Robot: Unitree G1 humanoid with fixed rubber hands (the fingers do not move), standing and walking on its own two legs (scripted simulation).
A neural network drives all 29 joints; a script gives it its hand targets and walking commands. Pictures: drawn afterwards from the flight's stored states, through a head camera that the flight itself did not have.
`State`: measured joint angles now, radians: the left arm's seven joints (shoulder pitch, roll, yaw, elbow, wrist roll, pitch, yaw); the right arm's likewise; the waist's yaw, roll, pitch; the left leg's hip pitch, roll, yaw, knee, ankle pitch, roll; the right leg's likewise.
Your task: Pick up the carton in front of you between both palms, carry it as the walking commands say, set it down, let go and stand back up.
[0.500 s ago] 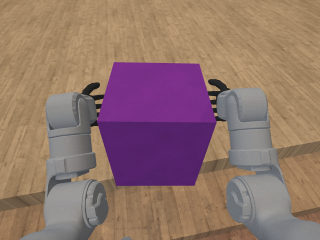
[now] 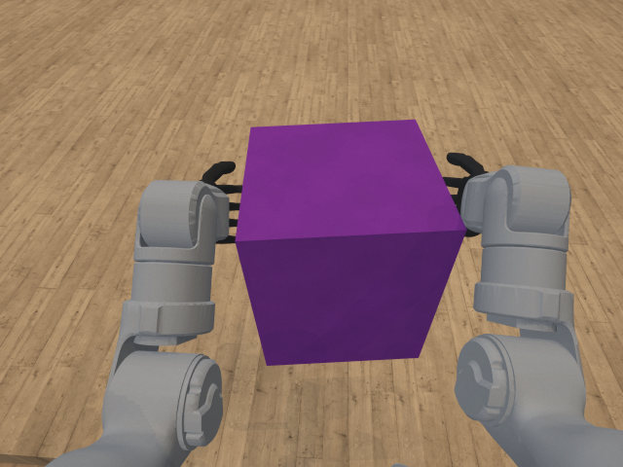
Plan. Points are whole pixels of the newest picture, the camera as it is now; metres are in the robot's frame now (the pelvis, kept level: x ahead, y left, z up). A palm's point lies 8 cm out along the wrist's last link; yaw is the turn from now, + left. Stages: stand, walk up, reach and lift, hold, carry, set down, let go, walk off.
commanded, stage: carry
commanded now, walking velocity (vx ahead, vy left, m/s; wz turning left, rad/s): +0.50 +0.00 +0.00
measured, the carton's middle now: (338, 247) +0.39 +0.04 +0.08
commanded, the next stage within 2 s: none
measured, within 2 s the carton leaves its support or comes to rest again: neither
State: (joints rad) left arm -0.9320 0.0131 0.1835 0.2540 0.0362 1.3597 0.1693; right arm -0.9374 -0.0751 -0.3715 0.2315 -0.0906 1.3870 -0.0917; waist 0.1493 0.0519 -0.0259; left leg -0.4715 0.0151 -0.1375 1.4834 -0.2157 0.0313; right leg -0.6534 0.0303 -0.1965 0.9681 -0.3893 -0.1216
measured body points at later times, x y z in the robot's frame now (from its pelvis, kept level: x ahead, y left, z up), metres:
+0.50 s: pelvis +0.32 +0.09 +0.14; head +0.35 +0.08 +0.59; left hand +0.73 +0.20 +0.29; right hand +0.69 -0.10 +0.28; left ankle +0.44 +0.16 -0.54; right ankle +0.22 -0.04 -0.40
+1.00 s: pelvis +0.62 +0.05 +0.19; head +0.60 +0.04 +0.64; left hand +0.98 +0.20 +0.34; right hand +0.99 -0.10 +0.34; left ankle +0.52 +0.16 -0.45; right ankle +0.67 -0.03 -0.54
